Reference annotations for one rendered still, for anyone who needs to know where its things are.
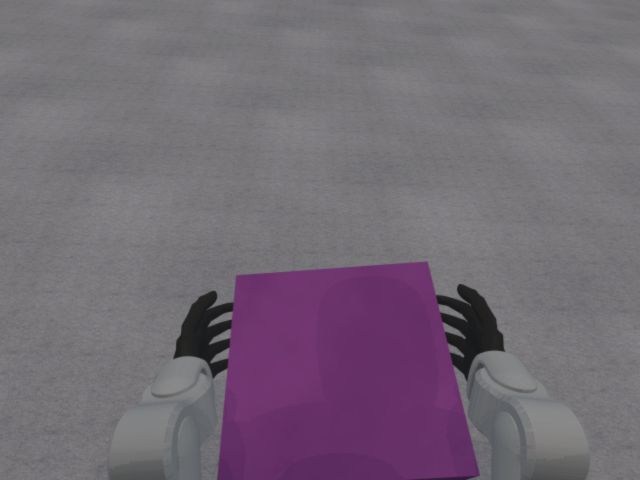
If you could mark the robot right hand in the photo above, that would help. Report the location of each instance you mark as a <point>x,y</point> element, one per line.
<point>480,331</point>

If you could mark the carton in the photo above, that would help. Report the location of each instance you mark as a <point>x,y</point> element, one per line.
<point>342,374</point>

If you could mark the robot left hand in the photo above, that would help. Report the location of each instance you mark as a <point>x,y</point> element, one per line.
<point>196,335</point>

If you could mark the left robot forearm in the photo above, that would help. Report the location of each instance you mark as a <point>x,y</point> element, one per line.
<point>160,438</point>

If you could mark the right robot forearm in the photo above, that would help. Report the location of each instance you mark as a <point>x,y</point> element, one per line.
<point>532,436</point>

